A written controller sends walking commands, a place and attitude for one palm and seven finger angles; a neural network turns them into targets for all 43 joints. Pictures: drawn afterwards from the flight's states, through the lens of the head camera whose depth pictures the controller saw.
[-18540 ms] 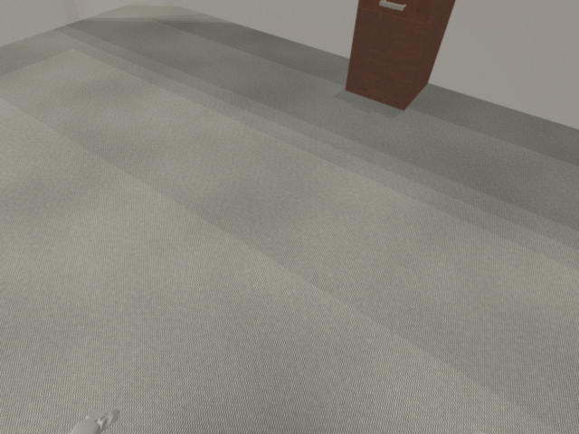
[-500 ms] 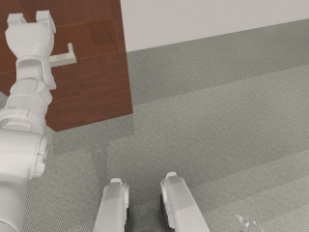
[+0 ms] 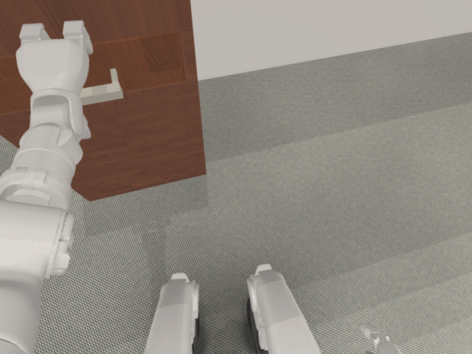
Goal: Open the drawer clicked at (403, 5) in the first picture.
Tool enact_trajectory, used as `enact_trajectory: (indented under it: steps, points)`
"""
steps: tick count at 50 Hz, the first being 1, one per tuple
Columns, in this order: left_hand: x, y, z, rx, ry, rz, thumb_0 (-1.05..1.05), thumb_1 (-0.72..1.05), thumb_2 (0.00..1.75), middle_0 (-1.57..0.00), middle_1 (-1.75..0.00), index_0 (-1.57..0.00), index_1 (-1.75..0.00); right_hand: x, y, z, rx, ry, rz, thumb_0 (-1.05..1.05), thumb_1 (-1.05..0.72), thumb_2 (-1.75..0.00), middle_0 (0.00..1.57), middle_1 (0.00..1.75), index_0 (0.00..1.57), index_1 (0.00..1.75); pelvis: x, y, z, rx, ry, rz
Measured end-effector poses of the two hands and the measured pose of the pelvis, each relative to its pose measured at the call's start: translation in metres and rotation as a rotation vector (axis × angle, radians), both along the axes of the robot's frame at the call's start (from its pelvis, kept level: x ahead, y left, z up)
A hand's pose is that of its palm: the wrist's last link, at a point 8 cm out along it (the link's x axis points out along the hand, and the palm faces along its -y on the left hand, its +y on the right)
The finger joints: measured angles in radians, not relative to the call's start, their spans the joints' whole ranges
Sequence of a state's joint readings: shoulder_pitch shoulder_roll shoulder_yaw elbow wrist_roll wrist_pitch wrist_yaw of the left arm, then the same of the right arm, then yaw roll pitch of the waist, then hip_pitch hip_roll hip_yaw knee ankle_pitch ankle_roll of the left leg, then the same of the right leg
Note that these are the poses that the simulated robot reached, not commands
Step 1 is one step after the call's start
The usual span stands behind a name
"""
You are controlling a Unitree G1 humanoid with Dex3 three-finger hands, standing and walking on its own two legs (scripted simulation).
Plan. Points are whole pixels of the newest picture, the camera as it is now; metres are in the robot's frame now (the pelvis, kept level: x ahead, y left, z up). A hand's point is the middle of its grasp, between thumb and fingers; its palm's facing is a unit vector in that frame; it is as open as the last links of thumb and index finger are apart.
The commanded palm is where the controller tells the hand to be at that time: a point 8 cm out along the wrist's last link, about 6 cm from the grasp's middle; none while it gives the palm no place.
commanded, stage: lift the fingers back up to retry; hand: left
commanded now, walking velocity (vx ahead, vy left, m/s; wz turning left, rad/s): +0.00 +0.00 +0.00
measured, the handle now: (82, 88) +0.60 +0.24 -0.01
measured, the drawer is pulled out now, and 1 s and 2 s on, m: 0.00 0.00 0.00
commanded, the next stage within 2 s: re-aim the fingers above the handle in 0.70 s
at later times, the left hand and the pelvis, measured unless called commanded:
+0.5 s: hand (68, 83) +0.55 +0.23 +0.05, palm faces +0.02 +0.02 -1.00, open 13.8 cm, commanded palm +0.54 +0.26 +0.08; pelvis +0.01 +0.01 +0.03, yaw -1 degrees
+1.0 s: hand (69, 82) +0.55 +0.23 +0.05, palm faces +0.03 +0.00 -1.00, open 13.7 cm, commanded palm +0.54 +0.26 +0.08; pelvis +0.03 +0.01 +0.06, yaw -1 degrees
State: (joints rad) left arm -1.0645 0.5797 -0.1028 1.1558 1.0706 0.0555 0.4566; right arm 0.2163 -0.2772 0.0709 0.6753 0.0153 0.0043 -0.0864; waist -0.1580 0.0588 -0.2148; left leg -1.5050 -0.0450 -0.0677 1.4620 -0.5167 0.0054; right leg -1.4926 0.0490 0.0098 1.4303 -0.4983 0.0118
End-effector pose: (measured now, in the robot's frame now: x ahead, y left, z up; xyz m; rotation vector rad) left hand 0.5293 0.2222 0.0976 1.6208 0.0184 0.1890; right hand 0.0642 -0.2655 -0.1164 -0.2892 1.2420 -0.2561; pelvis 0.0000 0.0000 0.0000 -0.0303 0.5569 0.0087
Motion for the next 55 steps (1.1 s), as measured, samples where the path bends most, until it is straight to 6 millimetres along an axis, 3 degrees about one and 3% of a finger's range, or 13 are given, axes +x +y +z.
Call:
enact_trajectory:
  steps: [9,23,29,41,55]
  points:
    - [0.002,0.0,0.003,-0.013,0.025,0.008,0.0,-0.49,0.3,-0.3,-1.36,-0.29,-1.31,-0.005,0.005,0.011,0.001,0.006,-0.015,0.0,-0.91,-0.9,0.2,0.3,0.2,0.3,0.001,0.005,0.009,-0.005,-0.013,-0.003]
    - [0.002,0.002,0.009,-0.028,0.083,-0.009,0.0,-0.49,0.3,-0.3,-1.33,-0.31,-1.24,-0.042,0.014,0.032,0.021,0.083,-0.077,0.0,-0.91,-0.9,0.2,0.3,0.2,0.3,0.006,0.011,0.029,-0.009,-0.037,-0.019]
    - [0.002,0.004,0.01,-0.052,0.084,-0.021,0.0,-0.49,0.3,-0.32,-1.31,-0.32,-1.21,-0.049,0.016,0.042,0.031,0.124,-0.091,0.0,-0.91,-0.9,0.2,0.3,0.2,0.3,0.012,0.014,0.04,-0.009,-0.042,-0.022]
    - [0.002,0.004,0.01,-0.059,0.064,-0.014,0.0,-0.49,0.3,-0.34,-1.31,-0.34,-1.22,-0.027,0.012,0.056,0.03,0.12,-0.067,0.0,-0.91,-0.9,0.2,0.3,0.2,0.3,0.026,0.014,0.054,-0.012,-0.046,-0.02]
    - [0.003,0.002,0.011,-0.06,0.076,0.008,0.0,-0.49,0.3,-0.34,-1.29,-0.33,-1.24,-0.001,0.007,0.06,0.03,0.075,-0.042,0.0,-0.91,-0.9,0.2,0.3,0.2,0.3,0.032,0.01,0.059,-0.008,-0.051,-0.017]
